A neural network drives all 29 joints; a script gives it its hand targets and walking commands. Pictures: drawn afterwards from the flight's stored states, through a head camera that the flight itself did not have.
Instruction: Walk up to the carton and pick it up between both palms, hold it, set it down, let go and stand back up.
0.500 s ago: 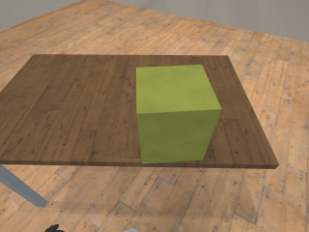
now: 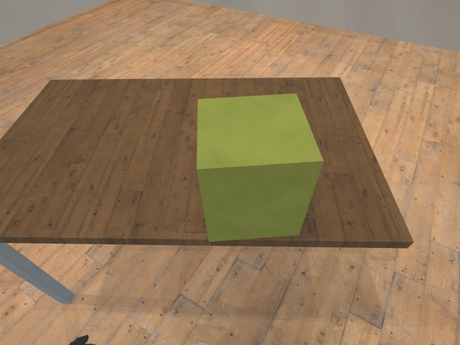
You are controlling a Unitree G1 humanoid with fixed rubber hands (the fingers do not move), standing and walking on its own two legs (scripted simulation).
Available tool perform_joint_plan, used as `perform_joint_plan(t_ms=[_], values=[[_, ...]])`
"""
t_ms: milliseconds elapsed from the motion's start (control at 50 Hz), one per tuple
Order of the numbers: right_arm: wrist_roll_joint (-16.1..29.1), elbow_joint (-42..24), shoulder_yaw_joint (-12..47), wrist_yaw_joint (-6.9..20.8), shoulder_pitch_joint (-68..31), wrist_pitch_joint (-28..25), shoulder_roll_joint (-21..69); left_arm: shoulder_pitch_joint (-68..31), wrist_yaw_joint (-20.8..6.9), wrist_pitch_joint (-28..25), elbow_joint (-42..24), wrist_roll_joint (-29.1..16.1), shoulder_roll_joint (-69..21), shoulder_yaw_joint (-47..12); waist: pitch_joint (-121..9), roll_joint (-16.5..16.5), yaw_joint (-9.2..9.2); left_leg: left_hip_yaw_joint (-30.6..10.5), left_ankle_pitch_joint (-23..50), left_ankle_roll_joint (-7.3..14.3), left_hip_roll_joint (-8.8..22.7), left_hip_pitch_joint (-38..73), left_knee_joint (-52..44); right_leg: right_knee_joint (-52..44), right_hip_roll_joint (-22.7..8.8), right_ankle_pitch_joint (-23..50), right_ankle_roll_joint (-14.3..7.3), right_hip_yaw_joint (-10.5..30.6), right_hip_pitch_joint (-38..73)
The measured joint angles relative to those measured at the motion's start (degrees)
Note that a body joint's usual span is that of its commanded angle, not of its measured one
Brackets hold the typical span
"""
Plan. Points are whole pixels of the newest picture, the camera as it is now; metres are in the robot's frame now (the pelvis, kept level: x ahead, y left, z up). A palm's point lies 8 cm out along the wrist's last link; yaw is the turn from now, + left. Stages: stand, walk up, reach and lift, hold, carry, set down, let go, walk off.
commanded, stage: walk up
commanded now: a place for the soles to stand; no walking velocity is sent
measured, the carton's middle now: (250, 170) +0.48 +0.00 +0.01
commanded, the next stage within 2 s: none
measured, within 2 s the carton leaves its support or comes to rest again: neither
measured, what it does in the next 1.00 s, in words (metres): stands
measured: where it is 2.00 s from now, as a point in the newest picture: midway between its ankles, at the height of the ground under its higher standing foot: outside the picture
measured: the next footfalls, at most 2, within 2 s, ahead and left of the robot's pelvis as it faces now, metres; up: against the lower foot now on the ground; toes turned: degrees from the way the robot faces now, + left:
left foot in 1.28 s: +0.10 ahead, +0.14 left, +0.00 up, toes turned -1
left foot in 1.74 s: +0.09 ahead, +0.12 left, +0.00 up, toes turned -1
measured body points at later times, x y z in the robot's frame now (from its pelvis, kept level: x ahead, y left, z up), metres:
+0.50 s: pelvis -0.01 +0.02 +0.00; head +0.00 +0.03 +0.45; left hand +0.08 +0.34 -0.10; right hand +0.08 -0.29 -0.11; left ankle +0.02 +0.15 -0.71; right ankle +0.00 -0.10 -0.71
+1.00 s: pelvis +0.01 +0.00 +0.00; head +0.02 +0.00 +0.45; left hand +0.09 +0.33 -0.10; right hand +0.11 -0.31 -0.11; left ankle +0.03 +0.15 -0.71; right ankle +0.00 -0.10 -0.71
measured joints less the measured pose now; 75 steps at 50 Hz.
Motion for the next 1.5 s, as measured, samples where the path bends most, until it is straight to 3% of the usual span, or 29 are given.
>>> perform_joint_plan(t_ms=[100, 160, 240, 320, 460, 560, 680, 780, 860, 920, 960, 1000, 1060, 1120, 1220, 1300, 1380, 1420, 1460, 1500], values=[[0.2, 0.68, 0.02, 0.67, 0.04, 0.11, -0.03, 0.01, 0.0, -0.4, 0.0, 0.0, -0.08, -0.01, -0.07, 0.07, -0.05, -0.09, -3.74, 0.0, -0.64, 0.49, 2.62, -1.08, -0.91, -0.12, 0.05, -0.05, -0.05], [0.13, 1.02, 0.01, 0.63, 0.12, 0.1, -0.05, -0.26, 0.0, 0.2, 0.02, 0.0, -0.08, 0.0, 0.01, 0.29, -0.05, -0.1, 1.84, 0.12, -0.28, 4.58, -3.48, 0.25, -1.12, -0.76, 0.78, -0.12, -0.07], [-0.1, 1.12, 0.01, 0.49, 0.1, -0.04, -0.03, -1.02, 0.0, 1.33, -0.01, 0.0, -0.03, 0.0, 0.06, 0.36, -0.03, -0.4, 1.05, -0.12, -0.1, 4.16, -2.65, 1.03, -0.67, -5.24, 0.88, -0.11, -0.08], [-0.1, 1.12, 0.01, 0.35, -0.17, -0.05, -0.04, -0.82, 0.0, 0.64, 0.02, 0.0, -0.01, 0.0, 0.1, 0.36, -0.02, -0.6, 1.3, -0.16, 0.06, 3.46, -2.64, -1.48, -0.3, 2.09, 0.88, -0.09, -0.07], [-0.05, 1.82, 0.02, 0.9, -0.18, -0.07, -0.04, -1.13, 0.0, 0.73, 0.08, 0.0, 0.0, 0.0, 0.1, 0.48, -0.03, -0.6, 1.05, -0.07, -0.58, 3.87, -2.78, -1.44, -0.94, 0.75, 0.91, -0.09, -0.07], [-0.24, 1.84, 0.0, 0.53, -0.13, -0.19, -0.04, -1.53, 0.0, 1.32, 0.07, 0.0, 0.28, 0.0, 0.11, 0.7, -0.03, -1.53, 1.1, -0.04, 0.06, 3.92, -2.78, 0.59, 0.28, -8.4, 0.91, -0.1, -0.07], [-0.25, 1.88, 0.0, 0.39, -0.21, -0.17, -0.02, 0.12, 0.0, -0.05, 0.06, 0.0, 0.18, 0.0, 0.11, 0.52, 0.01, -1.61, -0.93, -0.04, -0.29, 2.69, -1.11, -2.23, 0.3, 2.47, 0.75, -0.05, -0.05], [0.01, 1.87, 0.01, 0.68, -0.18, -0.18, -0.05, 1.34, 0.0, -0.43, 0.07, 0.0, 0.07, -0.01, 0.05, 0.57, -0.04, -1.63, -5.46, -0.04, -0.9, 0.77, 1.49, -2.91, -0.71, 0.81, 0.5, -0.09, -0.08], [-0.04, 1.89, 0.01, 0.45, 0.21, -0.82, -0.04, 1.08, 0.0, 0.34, 0.1, 0.01, 0.07, 0.0, 0.09, 0.47, -0.03, -1.57, 3.84, -0.33, -0.99, 3.68, -5.05, -0.54, -1.44, -0.69, 0.9, -0.09, -0.03], [-0.08, 1.93, 0.0, 0.24, 0.31, -0.93, -0.05, 0.21, 0.0, 1.47, 0.08, 0.01, 0.15, 0.01, 0.07, 0.5, -0.06, -1.91, 1.92, -0.43, -0.76, 4.79, -4.41, 4.14, -0.88, -10.17, 0.9, -0.15, -0.08], [-0.08, 1.9, 0.0, -0.09, 0.3, -0.93, -0.04, -0.64, 0.0, 1.41, 0.04, 0.0, 0.3, 0.0, 0.07, 0.46, -0.03, -2.38, 1.39, -0.43, -0.49, 5.02, -4.41, 5.3, -0.51, -11.37, 0.91, -0.09, -0.14], [-0.09, 1.83, 0.01, -0.18, 0.14, -0.94, -0.03, -0.89, 0.0, 0.9, 0.02, 0.0, 0.33, 0.0, -0.12, 0.37, 0.01, -2.46, 1.36, -0.43, -0.33, 4.55, -4.39, 2.92, -0.48, -8.78, 0.91, -0.04, -0.19], [-0.03, 1.84, 0.01, 0.09, -0.03, -0.67, -0.02, -0.33, 0.0, -0.15, 0.08, 0.0, 0.16, -0.01, -0.14, 0.49, 0.01, -2.45, -0.1, -0.61, -0.22, 3.25, -2.5, -2.44, -0.15, 2.0, 0.66, -0.14, 0.23], [0.07, 1.98, 0.01, 0.03, -0.04, -0.32, -0.03, 0.54, 0.0, -0.84, 0.08, 0.0, -0.16, 0.0, -0.22, 0.49, 0.02, -2.44, -4.47, -0.62, -1.18, 0.32, 3.17, -3.41, -0.3, 1.11, -0.03, -0.11, 0.35], [0.3, 1.96, 0.01, 0.34, -0.02, -0.32, -0.05, 1.29, 0.0, -0.71, 0.1, 0.0, -0.17, -0.01, -0.29, 0.55, -0.04, -1.84, -4.92, -0.62, -0.67, -1.47, 2.77, -4.22, -0.58, 0.89, -0.14, -0.18, 0.34], [0.23, 2.0, 0.02, -0.07, 0.44, -0.7, -0.04, 1.08, 0.0, 0.39, 0.13, 0.01, -0.18, 0.0, -0.19, 0.4, -0.04, -0.9, 4.67, -0.65, -0.63, 2.9, -6.23, -0.57, -0.86, -1.49, 0.17, -0.18, 0.37], [-0.16, 2.21, 0.01, -0.18, 0.5, -0.74, -0.03, 0.06, 0.0, 1.99, 0.1, 0.01, -0.17, 0.0, -0.16, 0.09, -0.04, -1.13, 2.89, -0.6, -0.44, 4.11, -4.38, 6.9, -0.31, -11.46, 0.19, -0.21, 0.25], [-0.31, 2.11, 0.01, -0.35, 0.47, -0.77, -0.02, -0.34, 0.0, 1.8, 0.07, 0.0, 0.01, 0.0, -0.16, 0.06, -0.01, -1.39, 2.51, -0.54, 0.0, 4.08, -4.38, 7.29, -0.11, -12.26, 0.2, -0.15, 0.2], [-0.38, 1.86, 0.02, -0.23, 0.4, -0.78, -0.01, -0.22, -0.01, 1.29, 0.03, 0.0, 0.09, -0.01, -0.35, -0.01, 0.04, -1.35, 2.59, -0.54, 0.36, 3.24, -4.35, 3.18, -0.07, -9.54, 0.2, -0.08, 0.32], [-0.35, 1.84, 0.02, 0.11, 0.29, -0.66, -0.01, 0.41, -0.01, 0.46, 0.06, 0.0, 0.06, -0.01, -0.28, 0.1, 0.01, -1.38, 2.62, -0.47, 0.74, 2.27, -3.39, -1.37, 0.34, -0.24, 0.16, -0.14, 0.64]])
